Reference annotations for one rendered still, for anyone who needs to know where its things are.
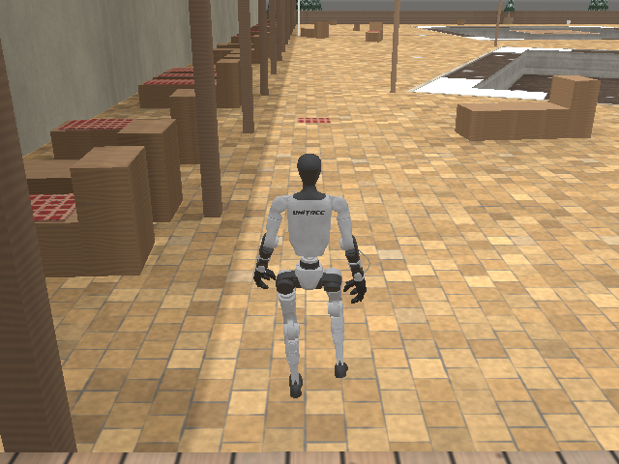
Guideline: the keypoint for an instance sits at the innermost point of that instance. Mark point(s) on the robot left upper arm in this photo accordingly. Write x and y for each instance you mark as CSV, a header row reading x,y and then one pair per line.
x,y
278,206

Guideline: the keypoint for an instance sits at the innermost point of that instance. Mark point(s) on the right robot hand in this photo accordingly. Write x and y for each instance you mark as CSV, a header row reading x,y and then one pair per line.
x,y
361,289

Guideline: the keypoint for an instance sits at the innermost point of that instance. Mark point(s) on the left robot hand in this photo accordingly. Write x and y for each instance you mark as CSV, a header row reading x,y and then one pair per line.
x,y
258,275

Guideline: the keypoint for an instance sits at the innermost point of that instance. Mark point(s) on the right robot forearm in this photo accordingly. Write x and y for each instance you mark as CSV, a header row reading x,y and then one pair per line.
x,y
354,262

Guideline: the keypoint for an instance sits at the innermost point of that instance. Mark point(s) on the robot right upper arm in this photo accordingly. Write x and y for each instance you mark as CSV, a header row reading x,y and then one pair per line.
x,y
340,205

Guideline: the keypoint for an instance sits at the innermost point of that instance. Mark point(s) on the left robot forearm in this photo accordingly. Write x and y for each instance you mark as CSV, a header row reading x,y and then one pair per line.
x,y
264,257

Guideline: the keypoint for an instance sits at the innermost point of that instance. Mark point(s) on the right robot thigh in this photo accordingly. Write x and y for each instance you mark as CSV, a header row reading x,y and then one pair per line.
x,y
332,282

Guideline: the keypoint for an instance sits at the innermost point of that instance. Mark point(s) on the robot left foot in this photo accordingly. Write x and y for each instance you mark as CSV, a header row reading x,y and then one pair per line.
x,y
295,390

